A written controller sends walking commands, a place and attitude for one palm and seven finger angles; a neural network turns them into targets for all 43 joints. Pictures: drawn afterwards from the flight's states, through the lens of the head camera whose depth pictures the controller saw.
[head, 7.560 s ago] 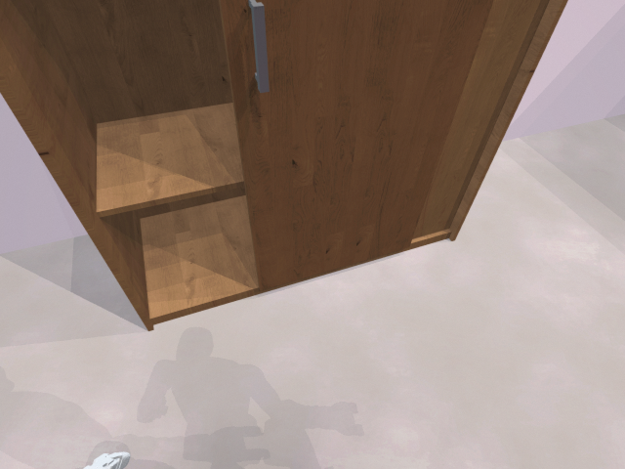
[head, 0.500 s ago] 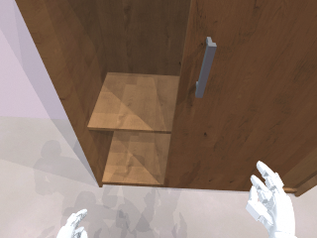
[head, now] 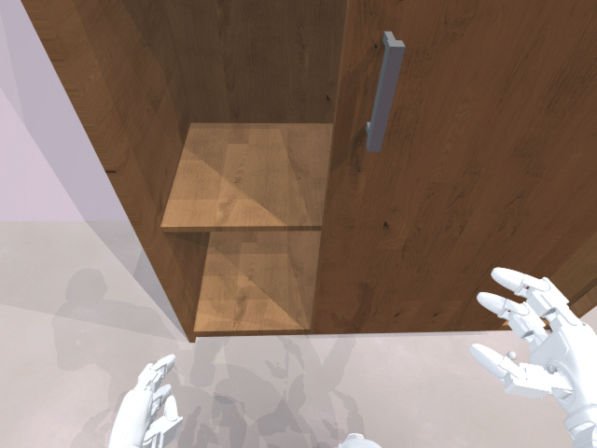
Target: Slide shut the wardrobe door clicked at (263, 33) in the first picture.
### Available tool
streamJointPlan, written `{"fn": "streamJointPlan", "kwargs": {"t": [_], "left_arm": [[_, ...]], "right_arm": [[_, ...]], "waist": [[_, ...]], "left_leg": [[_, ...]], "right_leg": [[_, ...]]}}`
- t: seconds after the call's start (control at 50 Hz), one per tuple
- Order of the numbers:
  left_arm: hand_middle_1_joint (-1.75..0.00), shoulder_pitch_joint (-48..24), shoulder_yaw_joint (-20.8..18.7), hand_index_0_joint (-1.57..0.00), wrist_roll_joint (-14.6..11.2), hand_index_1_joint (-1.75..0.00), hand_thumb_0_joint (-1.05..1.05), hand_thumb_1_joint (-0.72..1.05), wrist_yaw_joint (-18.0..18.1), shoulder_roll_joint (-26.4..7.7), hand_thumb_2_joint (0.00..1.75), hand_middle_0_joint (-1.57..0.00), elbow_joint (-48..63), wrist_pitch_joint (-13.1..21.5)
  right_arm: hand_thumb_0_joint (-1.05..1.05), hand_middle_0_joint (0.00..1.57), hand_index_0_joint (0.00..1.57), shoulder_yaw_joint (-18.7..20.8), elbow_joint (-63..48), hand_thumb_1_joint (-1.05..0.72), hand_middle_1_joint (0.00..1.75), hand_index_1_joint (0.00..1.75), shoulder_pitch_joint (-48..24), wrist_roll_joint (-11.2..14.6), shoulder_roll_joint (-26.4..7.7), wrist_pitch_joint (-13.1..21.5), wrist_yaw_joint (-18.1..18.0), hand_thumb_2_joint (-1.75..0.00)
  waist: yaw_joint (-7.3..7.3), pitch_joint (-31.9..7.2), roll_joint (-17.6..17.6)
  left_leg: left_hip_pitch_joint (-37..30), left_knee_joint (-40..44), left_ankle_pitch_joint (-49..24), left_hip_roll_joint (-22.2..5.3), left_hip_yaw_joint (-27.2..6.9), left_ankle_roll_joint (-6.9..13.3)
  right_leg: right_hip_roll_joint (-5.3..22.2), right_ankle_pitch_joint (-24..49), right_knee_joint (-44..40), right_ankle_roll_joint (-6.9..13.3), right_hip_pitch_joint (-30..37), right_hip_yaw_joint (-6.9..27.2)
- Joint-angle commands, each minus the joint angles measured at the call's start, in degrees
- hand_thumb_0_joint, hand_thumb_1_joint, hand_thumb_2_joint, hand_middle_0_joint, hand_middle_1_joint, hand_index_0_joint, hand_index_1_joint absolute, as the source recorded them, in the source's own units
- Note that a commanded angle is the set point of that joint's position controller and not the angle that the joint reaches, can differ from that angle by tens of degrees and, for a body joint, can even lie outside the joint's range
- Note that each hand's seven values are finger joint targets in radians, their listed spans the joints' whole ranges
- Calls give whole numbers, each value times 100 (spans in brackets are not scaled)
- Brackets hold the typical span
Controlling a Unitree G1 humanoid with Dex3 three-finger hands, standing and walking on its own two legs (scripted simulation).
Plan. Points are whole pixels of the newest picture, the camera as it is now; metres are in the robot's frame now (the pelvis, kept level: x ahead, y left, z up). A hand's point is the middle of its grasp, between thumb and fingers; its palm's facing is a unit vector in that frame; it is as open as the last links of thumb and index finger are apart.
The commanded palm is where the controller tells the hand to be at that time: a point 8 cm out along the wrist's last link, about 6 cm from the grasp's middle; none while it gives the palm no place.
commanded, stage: raise the hand with hooked fingers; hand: right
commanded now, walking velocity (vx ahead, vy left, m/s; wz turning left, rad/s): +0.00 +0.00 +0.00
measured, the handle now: (380, 94) +0.56 -0.09 +0.21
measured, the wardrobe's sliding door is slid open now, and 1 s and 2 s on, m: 0.39 0.39 0.39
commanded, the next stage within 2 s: move the hooked fingers beside the handle in 1.38 s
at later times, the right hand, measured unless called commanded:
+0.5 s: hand out of the picture +0.26 -0.29 +0.16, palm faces +0.00 +1.00 -0.09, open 13.2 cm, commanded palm +0.23 -0.34 +0.17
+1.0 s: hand out of the picture +0.28 -0.32 +0.23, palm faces +0.03 +0.99 -0.13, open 14.0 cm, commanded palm +0.24 -0.36 +0.23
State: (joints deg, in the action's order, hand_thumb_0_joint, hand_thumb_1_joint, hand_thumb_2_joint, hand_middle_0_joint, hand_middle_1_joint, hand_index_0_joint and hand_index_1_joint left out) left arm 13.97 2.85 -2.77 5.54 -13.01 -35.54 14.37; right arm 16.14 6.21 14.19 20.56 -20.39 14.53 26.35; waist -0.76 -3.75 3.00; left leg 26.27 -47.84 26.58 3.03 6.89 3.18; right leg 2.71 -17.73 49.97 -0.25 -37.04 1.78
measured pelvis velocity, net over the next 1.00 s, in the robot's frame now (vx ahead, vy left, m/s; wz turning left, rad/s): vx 0.01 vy -0.04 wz -0.01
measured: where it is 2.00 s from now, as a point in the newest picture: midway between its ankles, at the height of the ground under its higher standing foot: outside the picture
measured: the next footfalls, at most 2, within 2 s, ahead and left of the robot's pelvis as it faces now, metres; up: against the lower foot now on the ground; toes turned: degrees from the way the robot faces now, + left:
none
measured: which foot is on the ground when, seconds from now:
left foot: down 0.00-1.00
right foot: down 0.00-1.00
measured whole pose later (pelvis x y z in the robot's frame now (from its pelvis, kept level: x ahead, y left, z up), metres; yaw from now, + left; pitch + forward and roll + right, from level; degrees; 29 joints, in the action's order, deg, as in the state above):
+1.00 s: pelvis +0.01 -0.04 +0.04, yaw -1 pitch -2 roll +2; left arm 14.1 5.5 -5.2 5.4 -15.6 -36.1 14.4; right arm 27.7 9.2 -6.9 20.4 -31.0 -6.7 29.3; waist -2.0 -1.1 3.8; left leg 7.6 -26.8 16.8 -0.1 4.8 0.0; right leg -0.9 -8.9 28.9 2.8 -17.8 -0.7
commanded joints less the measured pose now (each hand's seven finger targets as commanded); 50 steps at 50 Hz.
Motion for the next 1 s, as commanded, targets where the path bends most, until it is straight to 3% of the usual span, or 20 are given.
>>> {"fn": "streamJointPlan", "kwargs": {"t": [0.0,0.02,0.06,0.1,0.12,0.22,0.26,0.32,0.4,0.46,0.58,0.86,0.88,0.92,0.98], "left_arm": [[-30,-519,-409,-20,-26,-30,0,90,5,-828,90,-20,1009,489],[-30,-507,-409,-20,-13,-30,0,90,-33,-853,90,-20,1020,511],[-30,-418,-433,-20,-33,-30,0,90,-87,-861,90,-20,1021,594],[-30,-370,-461,-20,-59,-30,0,90,-93,-911,90,-20,988,641],[-30,-357,-467,-20,-58,-30,0,90,-89,-943,90,-20,971,658],[-30,-393,-435,-20,-72,-30,0,90,-17,-988,90,-20,941,770],[-30,-375,-420,-20,-71,-30,0,90,5,-979,90,-20,923,802],[-30,-421,-382,-20,-81,-30,0,90,26,-990,90,-20,861,784],[-30,-531,-318,-20,-123,-30,0,90,42,-973,90,-20,909,742],[-30,-549,-270,-20,-138,-30,0,90,41,-973,90,-20,935,681],[-30,-683,-164,-20,-151,-30,0,90,47,-950,90,-20,977,522],[-30,-851,-51,-20,-226,-30,0,90,75,-976,90,-20,922,402],[-30,-829,-65,-20,-231,-30,0,90,64,-970,90,-20,935,404],[-30,-756,-83,-20,-244,-30,0,90,26,-988,90,-20,905,374],[-30,-817,-120,-20,-271,-30,0,90,-16,-1038,90,-20,966,391]], "right_arm": [[0,26,26,1088,-1148,-4,86,86,-353,391,-1142,105,-147,-53],[0,26,26,1177,-1098,-1,87,87,-290,388,-1217,99,-159,-52],[0,27,27,985,-1320,3,90,90,-261,354,-1016,144,-173,-50],[0,27,27,932,-1189,8,93,93,-252,330,-978,69,-165,-48],[0,27,27,975,-1127,10,94,94,-291,328,-1053,21,-142,-47],[0,28,28,1023,-1762,22,102,102,-932,255,-1331,-102,-223,-42],[0,28,28,1119,-1867,27,105,105,-1009,216,-1411,-154,-298,-40],[0,29,29,1193,-1839,34,110,110,-1290,215,-1487,-326,-325,-37],[0,29,29,1071,-1873,43,115,115,-1655,137,-1493,-654,-274,-33],[0,30,30,1117,-1731,50,120,120,-1896,136,-1596,-951,-208,-30],[0,30,30,1248,-1631,50,120,120,-2647,114,-1866,-1333,-80,-30],[0,30,30,1712,-1086,50,120,120,-3854,57,-2685,-1766,189,-30],[0,30,30,1606,-948,50,120,120,-3726,56,-2547,-1805,235,-30],[0,30,30,1543,-454,50,120,120,-3256,110,-2378,-1903,309,-30],[0,30,30,1520,-635,50,120,120,-3400,122,-2432,-1930,378,-30]], "waist": [[-116,-844,-302],[-199,-866,-227],[-124,-979,-173],[-64,-793,-394],[-105,-724,-497],[-72,-799,178],[-64,-899,141],[-98,-776,379],[-86,-676,578],[-92,-556,298],[-83,-548,405],[-100,-604,552],[-75,-603,480],[-109,-369,1],[-88,-451,154]], "left_leg": [[-130,1543,-1174,-433,-1098,-502],[-249,1481,-1460,-391,-1051,-481],[-200,1453,-1797,-342,-870,-485],[-68,1511,-1701,-280,-739,-479],[-141,1529,-1775,-263,-736,-464],[-111,1642,-1304,-161,-440,-299],[-164,1649,-1331,-129,-304,-271],[-340,1763,-1404,-114,-268,-222],[-389,1886,-1309,-109,-195,-207],[-495,2058,-1339,-77,-174,-197],[-591,2264,-1232,-73,-188,-185],[-876,2625,-1094,-124,-261,-151],[-866,2605,-1123,-121,-239,-162],[-878,2706,-1060,-133,-263,-170],[-771,2656,-1145,-149,-306,-192]], "right_leg": [[-184,580,-776,248,1113,106],[-194,762,-822,238,1241,103],[-207,926,-936,261,1509,29],[-203,860,-1056,281,1569,13],[-200,937,-1090,291,1605,41],[-189,763,-1443,319,2176,43],[-154,802,-1589,303,2398,107],[-159,849,-1751,273,2568,163],[-117,676,-2061,222,2834,303],[-104,615,-2260,220,2904,396],[-101,305,-2551,185,3158,532],[-188,-34,-2834,199,3362,547],[-185,12,-2824,197,3380,540],[-199,5,-2787,221,3129,471],[-241,207,-2647,250,3180,363]]}}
